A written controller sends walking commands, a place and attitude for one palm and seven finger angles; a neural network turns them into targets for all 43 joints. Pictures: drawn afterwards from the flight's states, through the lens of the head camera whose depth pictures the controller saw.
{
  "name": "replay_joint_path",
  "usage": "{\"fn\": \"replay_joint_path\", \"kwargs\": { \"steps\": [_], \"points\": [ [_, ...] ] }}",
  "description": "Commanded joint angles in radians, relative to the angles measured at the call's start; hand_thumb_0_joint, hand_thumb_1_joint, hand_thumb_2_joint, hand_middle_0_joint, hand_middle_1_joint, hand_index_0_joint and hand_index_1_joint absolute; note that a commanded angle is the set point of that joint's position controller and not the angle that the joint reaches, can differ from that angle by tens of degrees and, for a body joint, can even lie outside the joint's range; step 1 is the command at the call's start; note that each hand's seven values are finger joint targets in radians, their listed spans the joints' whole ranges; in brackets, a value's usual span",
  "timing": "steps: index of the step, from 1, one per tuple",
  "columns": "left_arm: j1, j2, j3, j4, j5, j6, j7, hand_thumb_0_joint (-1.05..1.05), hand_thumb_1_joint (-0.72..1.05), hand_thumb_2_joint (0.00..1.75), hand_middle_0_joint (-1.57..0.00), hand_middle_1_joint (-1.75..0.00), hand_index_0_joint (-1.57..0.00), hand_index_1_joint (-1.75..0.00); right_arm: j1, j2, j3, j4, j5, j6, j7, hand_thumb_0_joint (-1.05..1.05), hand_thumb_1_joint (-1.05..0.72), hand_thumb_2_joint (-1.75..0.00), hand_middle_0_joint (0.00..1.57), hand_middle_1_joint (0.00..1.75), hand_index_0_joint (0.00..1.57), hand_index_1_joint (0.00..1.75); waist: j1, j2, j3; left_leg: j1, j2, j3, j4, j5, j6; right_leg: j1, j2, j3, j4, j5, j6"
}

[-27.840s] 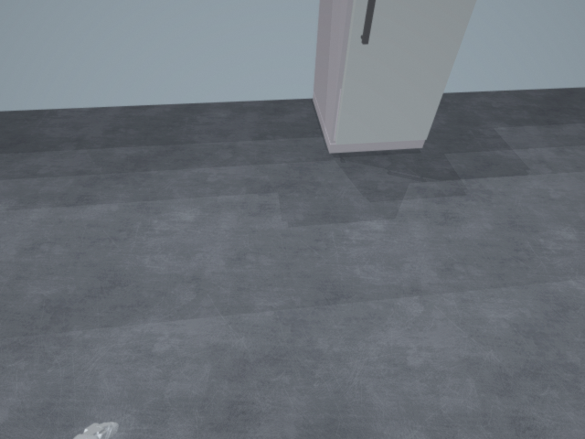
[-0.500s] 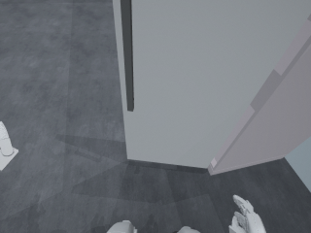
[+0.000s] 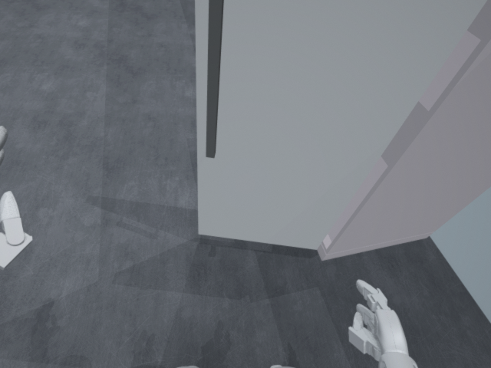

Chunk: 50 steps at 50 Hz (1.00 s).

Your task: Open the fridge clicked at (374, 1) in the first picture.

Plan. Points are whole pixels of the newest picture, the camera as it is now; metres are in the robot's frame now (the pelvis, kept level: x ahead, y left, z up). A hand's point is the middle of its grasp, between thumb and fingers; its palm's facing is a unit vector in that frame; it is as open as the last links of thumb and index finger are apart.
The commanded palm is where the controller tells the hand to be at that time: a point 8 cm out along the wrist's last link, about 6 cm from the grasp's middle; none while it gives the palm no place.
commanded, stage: step back with the hand held close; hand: left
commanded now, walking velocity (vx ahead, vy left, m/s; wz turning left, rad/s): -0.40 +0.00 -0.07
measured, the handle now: (215, 69) +0.66 +0.13 +0.12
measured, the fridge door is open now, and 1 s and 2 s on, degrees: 70 70 70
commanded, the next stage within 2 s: stop stepping back and stand still in 0.16 s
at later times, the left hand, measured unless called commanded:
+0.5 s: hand out of the picture +0.10 +0.24 +0.15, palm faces +0.34 -0.85 -0.41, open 7.4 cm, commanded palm +0.04 +0.28 +0.18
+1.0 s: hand out of the picture +0.05 +0.27 +0.16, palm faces +0.42 -0.82 -0.38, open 7.4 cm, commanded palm -0.01 +0.31 +0.18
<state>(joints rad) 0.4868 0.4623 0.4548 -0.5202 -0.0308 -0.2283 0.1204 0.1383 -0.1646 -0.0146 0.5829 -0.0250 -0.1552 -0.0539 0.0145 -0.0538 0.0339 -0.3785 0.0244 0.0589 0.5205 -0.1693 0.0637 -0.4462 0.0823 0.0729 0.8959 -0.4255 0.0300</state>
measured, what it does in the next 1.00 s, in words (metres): walks backwards: right foot, then left foot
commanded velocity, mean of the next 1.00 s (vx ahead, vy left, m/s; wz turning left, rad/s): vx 0.05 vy -0.01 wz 0.00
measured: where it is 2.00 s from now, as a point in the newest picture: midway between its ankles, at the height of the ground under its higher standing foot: outside the picture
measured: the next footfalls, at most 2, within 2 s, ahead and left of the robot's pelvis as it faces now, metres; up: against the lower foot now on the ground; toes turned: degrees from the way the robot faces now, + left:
right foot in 0.26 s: -0.14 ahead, -0.08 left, +0.00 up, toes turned -3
left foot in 0.46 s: -0.03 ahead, +0.07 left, +0.00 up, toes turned -3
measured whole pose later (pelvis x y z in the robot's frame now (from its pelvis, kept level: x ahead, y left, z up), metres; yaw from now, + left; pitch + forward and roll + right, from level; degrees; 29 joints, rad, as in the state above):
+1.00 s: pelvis -0.18 +0.02 -0.02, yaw -5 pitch -3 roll +1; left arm 0.45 0.38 0.41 -0.41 -0.01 -0.19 0.17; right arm 0.26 -0.20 0.00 0.68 -0.03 -0.14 -0.08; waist -0.01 -0.04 -0.01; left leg -0.33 0.06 0.09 0.63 -0.24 0.00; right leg -0.28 -0.01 -0.03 0.79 -0.47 -0.01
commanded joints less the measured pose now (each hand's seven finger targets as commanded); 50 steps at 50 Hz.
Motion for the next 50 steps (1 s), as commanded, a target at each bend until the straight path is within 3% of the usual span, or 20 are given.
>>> {"fn": "replay_joint_path", "kwargs": {
  "steps": [1,6,10,11,13,14,15,17,20,22,26,32,33,35,37,43,44,47,48,50],
  "points": [
    [0.02,0.084,0.049,-0.247,-0.022,-0.04,0.022,0.0,0.9,0.9,-0.2,-0.3,-0.2,-0.3,-0.005,-0.169,-0.065,-0.104,0.016,-0.075,0.004,0.0,-0.9,-0.9,0.2,0.3,0.2,0.3,0.002,0.233,-0.231,0.236,0.298,-0.174,-0.228,0.386,0.071,0.018,-0.022,-0.052,0.067,-0.067,0.001],
    [-0.058,0.11,0.046,-0.221,-0.023,-0.004,0.04,0.0,0.9,0.9,-0.2,-0.3,-0.2,-0.3,-0.041,-0.166,-0.047,-0.104,0.005,-0.068,-0.008,0.0,-0.9,-0.9,0.2,0.3,0.2,0.3,0.005,0.295,-0.193,0.118,0.259,-0.153,-0.424,-0.188,0.021,0.186,-0.006,-0.128,-0.17,-0.091,-0.027],
    [-0.036,0.16,0.084,-0.222,-0.043,-0.018,0.036,0.0,0.9,0.9,-0.2,-0.3,-0.2,-0.3,-0.042,-0.163,-0.044,-0.115,-0.005,-0.027,-0.004,0.0,-0.9,-0.9,0.2,0.3,0.2,0.3,0.012,0.267,-0.235,0.122,0.19,-0.085,-0.347,-0.144,-0.079,0.333,-0.03,-0.132,-0.544,0.056,-0.074],
    [-0.023,0.182,0.096,-0.223,-0.048,-0.025,0.033,0.0,0.9,0.9,-0.2,-0.3,-0.2,-0.3,-0.045,-0.158,-0.042,-0.123,-0.001,-0.009,-0.001,0.0,-0.9,-0.9,0.2,0.3,0.2,0.3,0.01,0.182,-0.226,0.152,0.145,-0.044,-0.23,-0.113,-0.096,0.28,-0.093,-0.064,-0.638,0.086,-0.093],
    [-0.028,0.267,0.146,-0.237,-0.029,-0.048,0.046,0.0,0.9,0.9,-0.2,-0.3,-0.2,-0.3,-0.047,-0.135,-0.026,-0.119,-0.004,0.004,0.003,0.0,-0.9,-0.9,0.2,0.3,0.2,0.3,0.026,-0.067,-0.2,0.157,0.024,0.011,0.194,-0.183,-0.125,0.037,-0.405,0.228,-0.756,0.243,-0.194],
    [-0.042,0.282,0.157,-0.217,-0.005,-0.05,0.055,0.0,0.9,0.9,-0.2,-0.3,-0.2,-0.3,-0.033,-0.14,-0.012,-0.125,-0.026,-0.002,0.002,0.0,-0.9,-0.9,0.2,0.3,0.2,0.3,0.04,-0.081,-0.164,0.031,0.003,0.019,0.341,-0.267,-0.118,0.088,-0.458,0.196,-0.707,0.465,-0.226],
    [-0.001,0.18,0.06,-0.131,-0.01,-0.023,0.044,0.0,0.9,0.9,-0.2,-0.3,-0.2,-0.3,0.004,-0.133,-0.025,-0.112,0.018,-0.013,-0.004,0.0,-0.9,-0.9,0.2,0.3,0.2,0.3,0.01,-0.222,-0.177,-0.1,-0.056,-0.032,0.448,-0.271,-0.106,0.194,-0.403,0.148,-0.618,0.657,-0.217],
    [0.033,0.167,0.076,-0.095,0.008,0.006,0.054,0.0,0.9,0.9,-0.2,-0.3,-0.2,-0.3,-0.014,-0.126,0.002,-0.115,0.027,-0.005,-0.019,0.0,-0.9,-0.9,0.2,0.3,0.2,0.3,-0.007,-0.116,-0.143,-0.105,-0.011,-0.025,0.366,-0.216,-0.087,0.256,-0.332,0.019,-0.515,0.794,-0.165],
    [-0.034,0.149,0.062,-0.084,0.006,0.018,0.056,0.0,0.9,0.9,-0.2,-0.3,-0.2,-0.3,0.009,-0.159,-0.009,-0.096,0.019,-0.002,-0.035,0.0,-0.9,-0.9,0.2,0.3,0.2,0.3,-0.039,0.011,-0.113,0.123,-0.022,0.0,0.018,-0.055,-0.066,0.146,-0.271,-0.018,-0.49,0.498,-0.099],
    [-0.056,0.16,0.065,-0.16,0.007,-0.006,0.057,0.0,0.9,0.9,-0.2,-0.3,-0.2,-0.3,0.016,-0.197,-0.031,-0.108,0.025,-0.027,-0.039,0.0,-0.9,-0.9,0.2,0.3,0.2,0.3,-0.021,0.148,-0.132,0.191,0.068,-0.1,-0.125,0.056,-0.027,0.148,-0.17,-0.03,-0.45,0.253,-0.052],
    [-0.038,0.167,0.085,-0.217,0.014,-0.036,0.055,0.0,0.9,0.9,-0.2,-0.3,-0.2,-0.3,0.005,-0.186,-0.023,-0.101,-0.005,-0.055,-0.038,0.0,-0.9,-0.9,0.2,0.3,0.2,0.3,-0.021,0.371,-0.069,-0.001,0.196,-0.386,-0.457,-0.475,-0.053,0.221,-0.039,-0.108,-0.231,-0.021,-0.028],
    [0.05,0.117,0.059,-0.106,0.012,-0.002,0.051,0.0,0.9,0.9,-0.2,-0.3,-0.2,-0.3,0.033,-0.185,-0.036,-0.096,-0.007,-0.039,-0.029,0.0,-0.9,-0.9,0.2,0.3,0.2,0.3,-0.017,0.221,-0.093,-0.107,0.079,-0.158,-0.296,-0.465,-0.091,0.429,-0.036,-0.155,-0.498,-0.048,-0.087],
    [0.076,0.133,0.079,-0.076,0.013,0.005,0.049,0.0,0.9,0.9,-0.2,-0.3,-0.2,-0.3,0.035,-0.183,-0.041,-0.096,-0.013,-0.023,-0.028,0.0,-0.9,-0.9,0.2,0.3,0.2,0.3,-0.016,0.141,-0.103,-0.138,0.038,-0.11,-0.119,-0.406,-0.087,0.422,-0.117,-0.051,-0.548,-0.076,-0.128],
    [-0.036,0.16,0.09,-0.107,0.008,-0.007,0.049,0.0,0.9,0.9,-0.2,-0.3,-0.2,-0.3,0.047,-0.175,-0.052,-0.087,-0.002,-0.001,-0.018,0.0,-0.9,-0.9,0.2,0.3,0.2,0.3,-0.011,-0.177,-0.07,-0.223,-0.025,-0.03,0.407,-0.237,-0.075,0.261,-0.437,0.395,-0.74,-0.302,-0.286],
    [-0.07,0.123,0.07,-0.045,0.006,-0.02,0.058,0.0,0.9,0.9,-0.2,-0.3,-0.2,-0.3,0.068,-0.17,-0.039,-0.064,0.004,-0.015,-0.014,0.0,-0.9,-0.9,0.2,0.3,0.2,0.3,-0.032,-0.085,-0.03,-0.247,0.037,-0.095,0.5,-0.228,-0.071,0.22,-0.418,0.292,-0.69,-0.136,-0.282],
    [-0.216,0.121,0.008,-0.082,0.03,-0.017,0.067,0.0,0.9,0.9,-0.2,-0.3,-0.2,-0.3,0.003,-0.157,-0.019,-0.061,0.003,-0.026,-0.053,0.0,-0.9,-0.9,0.2,0.3,0.2,0.3,-0.033,0.018,0.033,0.162,0.014,0.063,0.058,-0.192,-0.045,-0.029,-0.277,0.06,-0.601,-0.257,-0.169],
    [-0.218,0.129,0.016,-0.116,0.028,-0.023,0.066,0.0,0.9,0.9,-0.2,-0.3,-0.2,-0.3,0.017,-0.163,-0.018,-0.062,0.002,-0.034,-0.055,0.0,-0.9,-0.9,0.2,0.3,0.2,0.3,-0.036,0.07,0.017,0.199,0.033,0.027,-0.021,-0.231,-0.033,-0.016,-0.242,0.024,-0.499,-0.208,-0.145],
    [-0.168,0.149,0.073,-0.202,0.016,-0.054,0.066,0.0,0.9,0.9,-0.2,-0.3,-0.2,-0.3,0.011,-0.168,-0.019,-0.079,0.006,-0.047,-0.045,0.0,-0.9,-0.9,0.2,0.3,0.2,0.3,-0.027,0.351,-0.052,0.198,0.307,-0.426,-0.3,-0.331,0.089,-0.037,-0.061,-0.125,-0.066,-0.116,-0.033],
    [-0.127,0.187,0.111,-0.174,0.018,-0.05,0.059,0.0,0.9,0.9,-0.2,-0.3,-0.2,-0.3,0.013,-0.166,-0.025,-0.069,-0.003,-0.05,-0.041,0.0,-0.9,-0.9,0.2,0.3,0.2,0.3,-0.028,0.35,-0.038,0.082,0.331,-0.474,-0.366,-0.502,0.106,0.014,-0.077,-0.083,0.023,-0.127,-0.032],
    [-0.063,0.137,0.091,-0.17,0.018,-0.035,0.055,0.0,0.9,0.9,-0.2,-0.3,-0.2,-0.3,0.01,-0.153,-0.021,-0.083,-0.006,-0.049,-0.024,0.0,-0.9,-0.9,0.2,0.3,0.2,0.3,-0.018,0.295,-0.009,-0.031,0.294,-0.346,-0.334,-0.43,0.093,0.14,-0.102,-0.092,-0.106,-0.071,-0.038]
  ]
}}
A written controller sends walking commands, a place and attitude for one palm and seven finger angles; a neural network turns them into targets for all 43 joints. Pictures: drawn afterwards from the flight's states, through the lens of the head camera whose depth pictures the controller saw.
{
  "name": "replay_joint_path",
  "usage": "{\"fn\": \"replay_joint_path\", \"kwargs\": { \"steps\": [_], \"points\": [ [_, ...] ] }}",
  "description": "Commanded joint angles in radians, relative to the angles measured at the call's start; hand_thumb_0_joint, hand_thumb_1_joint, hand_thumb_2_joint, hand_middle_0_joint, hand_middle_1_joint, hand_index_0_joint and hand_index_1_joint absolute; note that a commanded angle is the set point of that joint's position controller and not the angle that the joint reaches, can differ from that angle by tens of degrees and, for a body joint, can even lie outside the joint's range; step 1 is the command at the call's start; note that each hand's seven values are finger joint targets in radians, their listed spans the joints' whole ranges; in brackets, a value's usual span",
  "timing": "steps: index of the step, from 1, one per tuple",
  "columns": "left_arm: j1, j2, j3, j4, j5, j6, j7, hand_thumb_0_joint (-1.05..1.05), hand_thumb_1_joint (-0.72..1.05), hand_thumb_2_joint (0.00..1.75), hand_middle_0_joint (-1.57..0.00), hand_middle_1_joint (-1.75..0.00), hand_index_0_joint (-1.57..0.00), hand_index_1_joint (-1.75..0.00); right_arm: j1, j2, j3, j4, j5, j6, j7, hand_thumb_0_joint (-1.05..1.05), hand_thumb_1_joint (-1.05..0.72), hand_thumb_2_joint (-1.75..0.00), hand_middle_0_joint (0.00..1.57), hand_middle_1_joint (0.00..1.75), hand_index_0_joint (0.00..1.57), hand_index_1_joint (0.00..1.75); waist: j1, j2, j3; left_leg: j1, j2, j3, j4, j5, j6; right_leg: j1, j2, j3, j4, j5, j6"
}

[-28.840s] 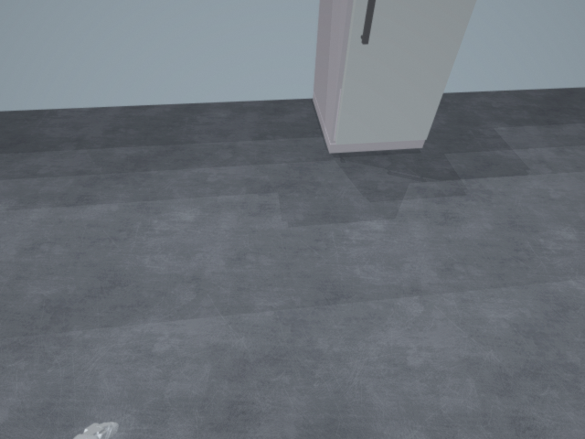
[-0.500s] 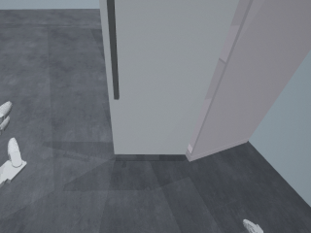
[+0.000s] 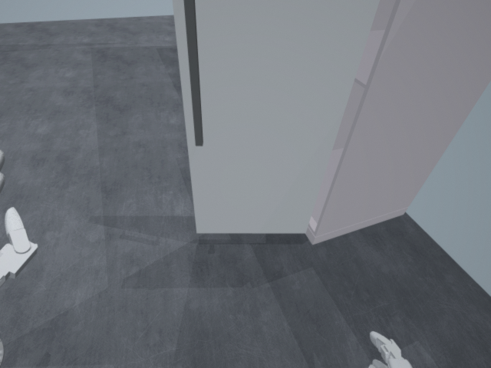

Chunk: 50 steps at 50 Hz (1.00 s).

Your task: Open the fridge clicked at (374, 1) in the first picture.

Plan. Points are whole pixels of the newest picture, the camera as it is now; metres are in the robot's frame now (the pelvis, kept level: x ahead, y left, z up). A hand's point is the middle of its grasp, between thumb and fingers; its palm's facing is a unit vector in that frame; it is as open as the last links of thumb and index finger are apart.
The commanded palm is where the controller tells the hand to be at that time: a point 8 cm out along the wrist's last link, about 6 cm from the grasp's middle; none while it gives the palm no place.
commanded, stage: stop stepping back and stand still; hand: left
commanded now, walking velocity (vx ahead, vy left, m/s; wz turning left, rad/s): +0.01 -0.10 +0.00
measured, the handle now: (195, 68) +0.82 +0.18 +0.13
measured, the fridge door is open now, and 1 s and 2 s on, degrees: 70 70 70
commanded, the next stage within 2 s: let the arm hang, fingers relaxed in 0.10 s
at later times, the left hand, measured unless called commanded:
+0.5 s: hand out of the picture +0.08 +0.16 -0.15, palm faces +0.01 -0.98 -0.20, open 7.3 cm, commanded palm none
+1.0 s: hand out of the picture +0.06 +0.28 -0.13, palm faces +0.04 -0.93 -0.36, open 7.4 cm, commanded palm none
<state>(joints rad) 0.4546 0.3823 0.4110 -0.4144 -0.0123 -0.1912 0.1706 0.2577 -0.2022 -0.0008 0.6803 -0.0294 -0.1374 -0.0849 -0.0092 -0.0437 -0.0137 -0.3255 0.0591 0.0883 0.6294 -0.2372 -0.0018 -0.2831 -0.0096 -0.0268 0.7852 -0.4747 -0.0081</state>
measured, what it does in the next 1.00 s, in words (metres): stands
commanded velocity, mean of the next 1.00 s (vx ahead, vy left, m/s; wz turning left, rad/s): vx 0.00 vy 0.00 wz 0.00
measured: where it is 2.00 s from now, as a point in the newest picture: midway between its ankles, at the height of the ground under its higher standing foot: outside the picture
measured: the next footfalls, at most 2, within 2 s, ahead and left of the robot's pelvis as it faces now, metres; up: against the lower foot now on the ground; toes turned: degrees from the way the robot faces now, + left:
none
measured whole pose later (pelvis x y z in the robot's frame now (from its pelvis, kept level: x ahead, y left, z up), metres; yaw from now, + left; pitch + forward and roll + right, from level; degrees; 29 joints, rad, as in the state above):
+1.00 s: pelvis -0.01 +0.02 +0.03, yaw +3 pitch -2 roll +0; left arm 0.10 0.35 0.01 1.12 0.02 -0.01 0.00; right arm 0.12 -0.32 0.00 1.11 -0.03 0.00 0.01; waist 0.01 0.01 0.02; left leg -0.13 -0.02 0.02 0.36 -0.20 0.03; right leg -0.14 0.00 -0.02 0.33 -0.16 0.00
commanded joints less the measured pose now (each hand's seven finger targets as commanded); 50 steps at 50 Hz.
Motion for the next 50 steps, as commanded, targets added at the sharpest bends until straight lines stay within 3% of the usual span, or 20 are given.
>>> {"fn": "replay_joint_path", "kwargs": {
  "steps": [1,3,5,6,9,10,11,13,15,17,19,21,22,23,27,29,31,35,42,50],
  "points": [
    [0.001,0.207,0.134,-0.274,-0.002,-0.068,0.005,0.0,0.9,0.9,-0.2,-0.3,-0.2,-0.3,-0.108,-0.117,-0.035,-0.181,0.006,-0.065,0.013,0.0,-0.9,-0.9,0.2,0.3,0.2,0.3,0.014,0.268,0.013,-0.115,0.221,-0.27,-0.39,-0.34,0.123,0.079,0.001,-0.029,-0.128,0.007,-0.001],
    [0.045,0.206,0.141,-0.249,0.0,-0.057,0.006,0.0,0.9,0.9,-0.2,-0.3,-0.2,-0.3,-0.089,-0.127,-0.04,-0.197,0.015,-0.06,0.019,0.0,-0.9,-0.9,0.2,0.3,0.2,0.3,0.01,0.17,-0.014,-0.168,0.107,-0.115,-0.243,-0.318,0.05,0.193,0.001,-0.019,-0.319,0.086,-0.02],
    [0.03,0.22,0.148,-0.21,-0.011,-0.049,0.003,0.0,0.9,0.9,-0.2,-0.3,-0.2,-0.3,-0.084,-0.11,-0.044,-0.196,0.018,-0.055,0.025,0.0,-0.9,-0.9,0.2,0.3,0.2,0.3,0.004,-0.097,-0.02,-0.156,-0.016,-0.021,0.07,-0.209,0.001,0.067,-0.186,0.338,-0.506,-0.028,-0.118],
    [0.01,0.213,0.137,-0.207,-0.018,-0.045,0.006,0.0,0.9,0.9,-0.2,-0.3,-0.2,-0.3,-0.078,-0.108,-0.047,-0.182,0.021,-0.055,0.026,0.0,-0.9,-0.9,0.2,0.3,0.2,0.3,0.006,-0.137,-0.004,-0.138,-0.031,-0.032,0.181,-0.155,-0.009,0.02,-0.262,0.43,-0.553,0.0,-0.163],
    [-0.032,0.194,0.111,-0.181,-0.011,-0.056,0.016,0.0,0.9,0.9,-0.2,-0.3,-0.2,-0.3,-0.082,-0.097,-0.022,-0.162,0.02,-0.055,0.025,0.0,-0.9,-0.9,0.2,0.3,0.2,0.3,-0.006,-0.041,-0.008,-0.067,-0.007,-0.06,0.032,-0.115,-0.003,0.078,-0.24,0.253,-0.422,0.427,-0.149],
    [-0.091,0.03,-0.26,0.532,0.078,0.112,-0.126,0.0,0.9,0.9,-0.2,-0.3,-0.2,-0.3,-0.108,-0.245,-0.082,0.057,0.01,-0.048,0.115,0.0,-0.9,-0.9,0.2,0.3,0.2,0.3,-0.062,0.001,0.019,-0.123,0.05,-0.087,0.079,0.106,0.005,0.025,-0.25,0.047,-0.193,0.816,-0.094],
    [-0.043,0.002,-0.271,0.55,0.055,0.176,-0.156,0.0,0.9,0.9,-0.2,-0.3,-0.2,-0.3,-0.032,-0.207,-0.081,0.023,0.022,0.016,0.102,0.0,-0.9,-0.9,0.2,0.3,0.2,0.3,-0.041,0.019,-0.068,0.007,0.042,-0.12,0.026,0.332,0.006,-0.006,-0.158,0.043,-0.131,0.731,-0.052],
    [-0.091,-0.033,-0.314,0.608,0.042,0.202,-0.16,0.0,0.9,0.9,-0.2,-0.3,-0.2,-0.3,-0.075,-0.246,-0.072,-0.002,0.015,0.066,0.089,0.0,-0.9,-0.9,0.2,0.3,0.2,0.3,-0.003,0.037,-0.069,0.002,0.166,-0.264,-0.088,0.422,0.092,-0.071,-0.059,-0.017,-0.002,0.305,-0.012],
    [-0.163,-0.023,-0.32,0.684,0.034,0.199,-0.163,0.0,0.9,0.9,-0.2,-0.3,-0.2,-0.3,-0.08,-0.274,-0.054,-0.018,-0.008,0.08,0.078,0.0,-0.9,-0.9,0.2,0.3,0.2,0.3,-0.005,0.077,-0.044,-0.012,0.244,-0.412,-0.192,0.596,0.197,-0.098,-0.01,0.012,0.099,0.034,0.006],
    [-0.199,-0.002,-0.325,0.82,0.032,0.193,-0.154,0.0,0.9,0.9,-0.2,-0.3,-0.2,-0.3,-0.078,-0.287,-0.053,0.02,-0.021,0.089,0.07,0.0,-0.9,-0.9,0.2,0.3,0.2,0.3,0.002,0.062,-0.085,0.091,0.247,-0.418,-0.171,0.769,0.219,-0.089,-0.011,0.06,0.058,0.015,0.004],
    [-0.159,0.025,-0.334,0.975,0.032,0.186,-0.152,0.0,0.9,0.9,-0.2,-0.3,-0.2,-0.3,-0.149,-0.275,-0.045,0.043,-0.009,0.107,0.072,0.0,-0.9,-0.9,0.2,0.3,0.2,0.3,0.051,0.081,-0.135,0.027,0.157,-0.281,-0.105,0.579,0.149,0.116,-0.03,0.072,-0.174,0.264,-0.001],
    [-0.188,0.089,-0.339,1.094,0.043,0.167,-0.152,0.0,0.9,0.9,-0.2,-0.3,-0.2,-0.3,-0.163,-0.185,-0.033,0.072,0.007,0.13,0.074,0.0,-0.9,-0.9,0.2,0.3,0.2,0.3,0.026,-0.166,-0.114,-0.074,-0.042,-0.099,0.036,0.062,0.009,0.174,-0.224,0.326,-0.377,0.609,-0.073],
    [-0.218,0.084,-0.346,1.137,0.041,0.162,-0.152,0.0,0.9,0.9,-0.2,-0.3,-0.2,-0.3,-0.158,-0.177,-0.035,0.096,0.004,0.144,0.069,0.0,-0.9,-0.9,0.2,0.3,0.2,0.3,0.02,-0.179,-0.07,-0.065,-0.063,-0.109,0.102,-0.216,0.0,0.127,-0.283,0.376,-0.432,0.677,-0.123],
    [-0.244,0.096,-0.349,1.168,0.045,0.16,-0.151,0.0,0.9,0.9,-0.2,-0.3,-0.2,-0.3,-0.139,-0.192,-0.042,0.121,0.005,0.148,0.067,0.0,-0.9,-0.9,0.2,0.3,0.2,0.3,0.007,-0.119,-0.062,-0.055,-0.061,-0.122,0.143,-0.239,0.004,0.13,-0.274,0.347,-0.433,0.713,-0.145],
    [-0.262,0.062,-0.328,1.268,0.043,0.153,-0.148,0.0,0.9,0.9,-0.2,-0.3,-0.2,-0.3,-0.095,-0.166,-0.056,0.2,0.01,0.152,0.055,0.0,-0.9,-0.9,0.2,0.3,0.2,0.3,-0.002,0.055,-0.077,-0.035,-0.046,-0.11,0.103,-0.193,0.001,0.248,-0.235,0.271,-0.38,0.857,-0.194],
    [-0.285,0.07,-0.331,1.308,0.039,0.155,-0.146,0.0,0.9,0.9,-0.2,-0.3,-0.2,-0.3,-0.07,-0.177,-0.056,0.232,0.015,0.148,0.054,0.0,-0.9,-0.9,0.2,0.3,0.2,0.3,-0.015,0.014,-0.062,0.049,-0.026,-0.119,-0.069,-0.105,0.007,0.228,-0.214,0.229,-0.372,0.826,-0.164],
    [-0.302,0.059,-0.342,1.34,0.027,0.159,-0.15,0.0,0.9,0.9,-0.2,-0.3,-0.2,-0.3,-0.06,-0.214,-0.054,0.269,0.01,0.134,0.052,0.0,-0.9,-0.9,0.2,0.3,0.2,0.3,-0.011,0.074,-0.085,0.208,0.038,-0.172,-0.215,0.215,0.034,0.145,-0.131,0.157,-0.363,0.634,-0.079],
    [-0.337,0.079,-0.357,1.405,0.024,0.172,-0.155,0.0,0.9,0.9,-0.2,-0.3,-0.2,-0.3,-0.121,-0.245,-0.044,0.311,0.011,0.132,0.052,0.0,-0.9,-0.9,0.2,0.3,0.2,0.3,0.005,0.153,-0.05,0.162,0.077,-0.189,-0.261,0.176,0.042,0.181,-0.091,0.115,-0.433,0.451,-0.04],
    [-0.374,0.126,-0.369,1.473,0.027,0.17,-0.166,0.0,0.9,0.9,-0.2,-0.3,-0.2,-0.3,-0.155,-0.301,-0.043,0.357,0.008,0.127,0.067,0.0,-0.9,-0.9,0.2,0.3,0.2,0.3,0.014,0.067,0.03,0.115,0.065,-0.206,-0.369,-0.014,0.044,0.164,-0.091,0.124,-0.518,0.241,-0.037],
    [-0.403,0.153,-0.374,1.477,0.028,0.163,-0.167,0.0,0.9,0.9,-0.2,-0.3,-0.2,-0.3,-0.179,-0.332,-0.04,0.369,0.008,0.115,0.074,0.0,-0.9,-0.9,0.2,0.3,0.2,0.3,0.014,0.04,0.017,0.139,0.067,-0.209,-0.395,0.045,0.044,0.159,-0.101,0.118,-0.503,0.302,-0.029]
  ]
}}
